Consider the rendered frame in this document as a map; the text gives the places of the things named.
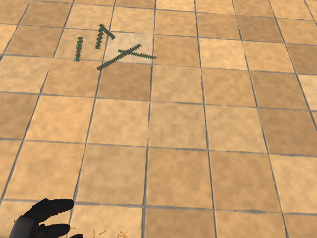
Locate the robot left hand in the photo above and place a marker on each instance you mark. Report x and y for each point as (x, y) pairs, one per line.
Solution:
(28, 225)

